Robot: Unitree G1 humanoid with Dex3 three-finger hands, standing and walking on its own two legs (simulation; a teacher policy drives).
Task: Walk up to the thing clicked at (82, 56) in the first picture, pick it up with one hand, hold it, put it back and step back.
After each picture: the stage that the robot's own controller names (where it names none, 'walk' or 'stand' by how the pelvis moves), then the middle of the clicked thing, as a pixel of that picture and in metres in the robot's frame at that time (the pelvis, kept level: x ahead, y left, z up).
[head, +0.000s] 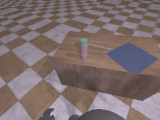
stand; (84, 50) +0.66 +0.10 -0.04
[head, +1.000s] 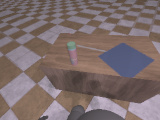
walk; (73, 54) +0.56 +0.22 -0.02
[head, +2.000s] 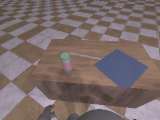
stand; (67, 65) +0.45 +0.22 -0.04
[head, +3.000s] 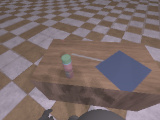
stand; (68, 67) +0.43 +0.21 -0.04
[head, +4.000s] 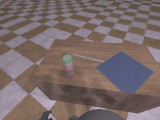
stand; (69, 68) +0.43 +0.20 -0.04
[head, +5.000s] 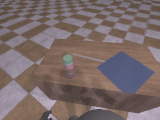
stand; (69, 68) +0.43 +0.20 -0.04
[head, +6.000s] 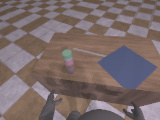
rise first; (69, 63) +0.44 +0.20 -0.03
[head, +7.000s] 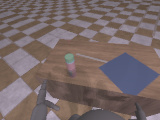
go down; (71, 66) +0.44 +0.21 -0.03
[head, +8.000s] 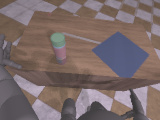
go down; (60, 51) +0.45 +0.20 +0.04
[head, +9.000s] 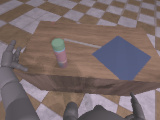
approach; (61, 55) +0.45 +0.20 +0.04
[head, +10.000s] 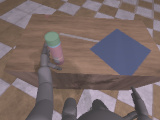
close in; (56, 51) +0.45 +0.21 +0.06
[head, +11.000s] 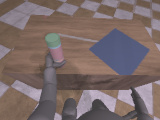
lift; (57, 53) +0.44 +0.20 +0.07
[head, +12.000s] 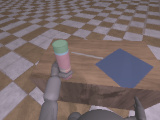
lift; (64, 62) +0.33 +0.17 +0.17
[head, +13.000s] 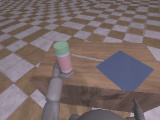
hold; (65, 63) +0.32 +0.17 +0.17
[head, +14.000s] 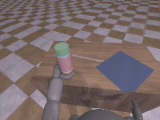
hold; (65, 64) +0.32 +0.17 +0.16
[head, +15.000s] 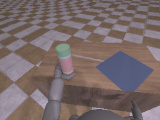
crouch; (66, 64) +0.33 +0.17 +0.15
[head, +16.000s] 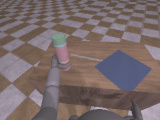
crouch; (62, 54) +0.39 +0.19 +0.17
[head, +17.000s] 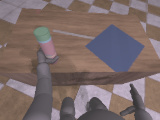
lower; (48, 48) +0.47 +0.23 +0.05
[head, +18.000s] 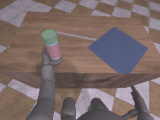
lower; (53, 50) +0.45 +0.21 +0.07
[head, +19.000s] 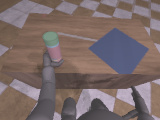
lower; (55, 52) +0.45 +0.20 +0.07
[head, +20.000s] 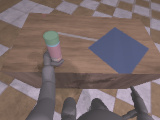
lower; (55, 52) +0.45 +0.20 +0.07
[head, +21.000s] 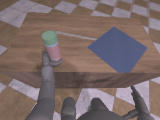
loosen; (54, 51) +0.45 +0.20 +0.07
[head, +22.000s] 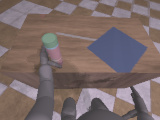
withdraw; (54, 53) +0.45 +0.20 +0.07
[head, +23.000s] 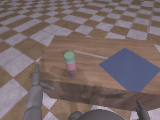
sink last; (71, 66) +0.41 +0.18 +0.01
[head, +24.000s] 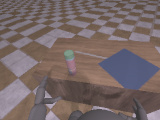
stand; (71, 64) +0.44 +0.20 +0.02
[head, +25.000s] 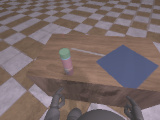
stand; (67, 63) +0.42 +0.21 +0.03
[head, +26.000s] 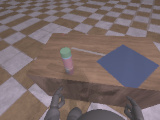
stand; (68, 62) +0.43 +0.20 +0.03
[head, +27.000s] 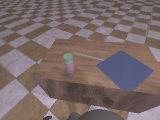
stand; (69, 66) +0.44 +0.20 -0.02
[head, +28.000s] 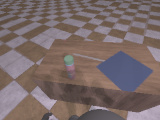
stand; (70, 68) +0.42 +0.19 -0.04
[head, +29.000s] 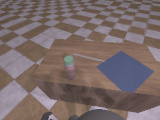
stand; (70, 68) +0.42 +0.19 -0.04
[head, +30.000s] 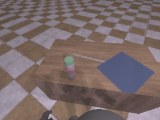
stand; (70, 69) +0.42 +0.19 -0.04
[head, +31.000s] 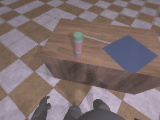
walk; (78, 46) +0.58 +0.13 -0.02
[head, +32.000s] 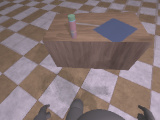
walk; (72, 27) +0.87 +0.26 +0.00
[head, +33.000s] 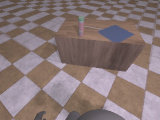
stand; (81, 27) +1.07 +0.18 -0.02
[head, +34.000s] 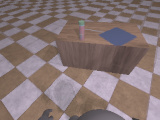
stand; (81, 31) +1.03 +0.18 -0.04
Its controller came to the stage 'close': yes
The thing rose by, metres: 0.20
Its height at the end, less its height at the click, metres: +0.00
